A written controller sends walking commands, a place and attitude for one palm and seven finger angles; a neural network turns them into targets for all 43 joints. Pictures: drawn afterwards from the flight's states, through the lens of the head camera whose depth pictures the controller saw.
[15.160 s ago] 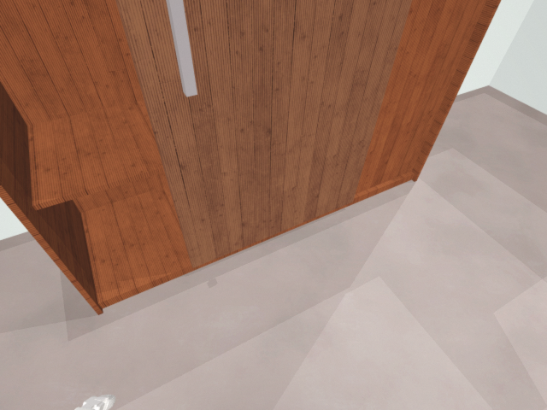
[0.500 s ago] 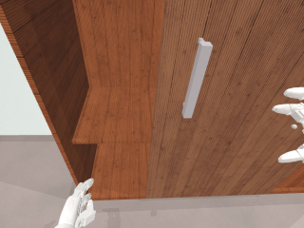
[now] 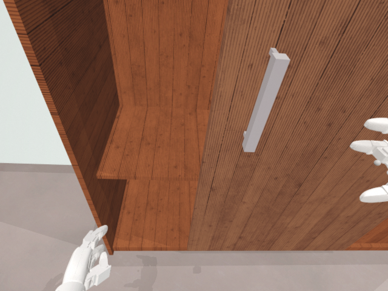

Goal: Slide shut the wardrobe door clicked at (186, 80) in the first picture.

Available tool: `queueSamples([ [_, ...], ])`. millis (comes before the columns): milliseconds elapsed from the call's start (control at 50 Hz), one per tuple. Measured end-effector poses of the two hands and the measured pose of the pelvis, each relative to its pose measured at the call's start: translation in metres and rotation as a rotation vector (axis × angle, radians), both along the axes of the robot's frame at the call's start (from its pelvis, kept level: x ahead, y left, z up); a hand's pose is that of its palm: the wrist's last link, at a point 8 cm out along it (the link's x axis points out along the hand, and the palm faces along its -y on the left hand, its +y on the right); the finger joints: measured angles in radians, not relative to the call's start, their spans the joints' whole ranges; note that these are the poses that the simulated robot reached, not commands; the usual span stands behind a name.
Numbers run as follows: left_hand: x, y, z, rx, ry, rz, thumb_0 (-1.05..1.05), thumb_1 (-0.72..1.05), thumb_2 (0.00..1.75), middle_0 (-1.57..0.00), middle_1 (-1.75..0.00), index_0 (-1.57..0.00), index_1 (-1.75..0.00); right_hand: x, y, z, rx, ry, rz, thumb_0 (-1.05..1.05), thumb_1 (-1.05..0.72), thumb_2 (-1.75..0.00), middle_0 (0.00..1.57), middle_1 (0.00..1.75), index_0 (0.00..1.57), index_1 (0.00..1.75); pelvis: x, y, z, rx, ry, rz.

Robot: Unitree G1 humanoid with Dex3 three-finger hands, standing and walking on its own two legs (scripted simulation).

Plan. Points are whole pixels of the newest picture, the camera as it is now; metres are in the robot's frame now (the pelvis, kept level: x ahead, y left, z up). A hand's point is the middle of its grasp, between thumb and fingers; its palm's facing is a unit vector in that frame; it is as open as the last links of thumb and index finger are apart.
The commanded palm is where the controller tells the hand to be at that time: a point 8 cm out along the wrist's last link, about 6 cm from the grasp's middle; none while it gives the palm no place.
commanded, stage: move the hooked fingers beside the handle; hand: right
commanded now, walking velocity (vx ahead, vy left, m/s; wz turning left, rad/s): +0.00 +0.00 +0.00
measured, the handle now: (259, 104) +0.47 -0.13 +0.19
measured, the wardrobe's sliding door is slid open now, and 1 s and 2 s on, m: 0.37 0.37 0.37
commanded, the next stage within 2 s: none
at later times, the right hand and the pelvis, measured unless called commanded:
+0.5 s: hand (344, 154) +0.30 -0.24 +0.21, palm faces -0.05 +0.99 -0.11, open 14.0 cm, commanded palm +0.28 -0.30 +0.21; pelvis +0.00 -0.01 +0.00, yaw +0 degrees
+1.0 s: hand (331, 136) +0.34 -0.23 +0.21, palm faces +0.02 +1.00 -0.06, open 14.0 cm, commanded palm +0.31 -0.27 +0.20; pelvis +0.00 +0.00 +0.00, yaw +0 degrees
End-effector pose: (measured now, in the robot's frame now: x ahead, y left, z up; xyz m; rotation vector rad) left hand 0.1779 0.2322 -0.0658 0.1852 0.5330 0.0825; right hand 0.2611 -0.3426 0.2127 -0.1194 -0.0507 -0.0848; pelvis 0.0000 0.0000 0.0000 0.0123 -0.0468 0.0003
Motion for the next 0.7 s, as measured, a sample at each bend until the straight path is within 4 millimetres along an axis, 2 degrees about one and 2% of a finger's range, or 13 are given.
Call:
queueSamples([
  [80, 0.003, -0.003, -0.003, -0.006, 0.006, -0.005, 0.02, 0.91, 0.89, -0.20, -0.30, -0.20, -0.30, 0.002, 0.017, -0.014, -0.022, 0.054, 0.071, -0.01, 0.50, -0.30, 0.30, 1.20, 0.30, 1.20, 0.000, -0.002, 0.000, -0.001, 0.009, 0.004],
  [140, 0.004, -0.006, 0.000, -0.007, -0.006, -0.007, 0.02, 0.91, 0.89, -0.20, -0.30, -0.20, -0.30, -0.003, 0.028, -0.003, -0.030, -0.047, 0.110, -0.02, 0.50, -0.30, 0.30, 1.20, 0.30, 1.20, 0.004, -0.002, 0.000, -0.003, 0.006, 0.009],
  [180, 0.005, -0.009, 0.002, -0.009, -0.016, -0.009, 0.02, 0.91, 0.89, -0.20, -0.30, -0.20, -0.30, -0.007, 0.026, 0.009, -0.029, -0.123, 0.102, -0.02, 0.50, -0.30, 0.30, 1.20, 0.30, 1.20, 0.008, -0.002, 0.000, -0.003, 0.002, 0.010],
  [240, 0.007, -0.010, 0.003, -0.012, -0.021, -0.014, 0.02, 0.91, 0.89, -0.20, -0.30, -0.20, -0.30, -0.008, 0.011, 0.017, -0.001, -0.158, 0.050, -0.01, 0.50, -0.30, 0.31, 1.20, 0.30, 1.20, 0.008, -0.001, 0.000, -0.003, -0.004, 0.006],
  [320, 0.007, -0.010, 0.001, -0.012, -0.005, -0.022, 0.02, 0.91, 0.89, -0.20, -0.30, -0.20, -0.30, 0.001, 0.000, -0.001, 0.030, -0.021, 0.006, -0.01, 0.50, -0.30, 0.30, 1.20, 0.30, 1.20, 0.003, -0.002, 0.000, 0.000, -0.001, -0.006],
  [380, 0.006, -0.010, -0.002, -0.002, 0.011, -0.024, 0.02, 0.91, 0.89, -0.20, -0.30, -0.20, -0.30, 0.010, 0.012, -0.019, 0.011, 0.069, 0.044, -0.01, 0.50, -0.30, 0.30, 1.20, 0.30, 1.20, -0.001, -0.005, 0.000, 0.002, 0.006, -0.012],
  [420, 0.005, -0.011, -0.003, 0.006, 0.018, -0.022, 0.02, 0.91, 0.89, -0.20, -0.30, -0.20, -0.30, 0.014, 0.028, -0.022, -0.001, 0.049, 0.092, -0.01, 0.50, -0.30, 0.30, 1.20, 0.29, 1.20, -0.002, -0.007, 0.000, 0.002, 0.008, -0.010],
  [500, 0.001, -0.014, -0.001, 0.009, 0.013, -0.013, 0.02, 0.91, 0.89, -0.20, -0.30, -0.20, -0.30, 0.022, 0.050, -0.001, 0.002, -0.110, 0.150, -0.02, 0.50, -0.30, 0.30, 1.20, 0.30, 1.20, 0.001, -0.008, 0.001, -0.001, 0.004, -0.002],
  [580, -0.002, -0.016, -0.001, -0.014, 0.009, 0.005, 0.02, 0.91, 0.89, -0.20, -0.30, -0.20, -0.30, 0.033, 0.045, 0.016, 0.026, -0.163, 0.110, -0.02, 0.50, -0.30, 0.31, 1.20, 0.30, 1.20, 0.005, -0.008, 0.001, -0.006, 0.001, 0.009],
  [620, -0.004, -0.016, -0.002, -0.027, 0.017, 0.012, 0.02, 0.91, 0.89, -0.20, -0.30, -0.20, -0.30, 0.039, 0.039, 0.012, 0.035, -0.102, 0.080, -0.01, 0.50, -0.30, 0.31, 1.20, 0.30, 1.20, 0.005, -0.008, 0.001, -0.007, 0.003, 0.011],
  [700, -0.008, -0.013, -0.007, -0.034, 0.046, 0.019, 0.02, 0.91, 0.89, -0.20, -0.30, -0.20, -0.30, 0.042, 0.038, -0.013, 0.033, 0.047, 0.063, -0.01, 0.50, -0.30, 0.30, 1.20, 0.30, 1.20, 0.002, -0.009, 0.001, -0.007, 0.012, 0.009],
])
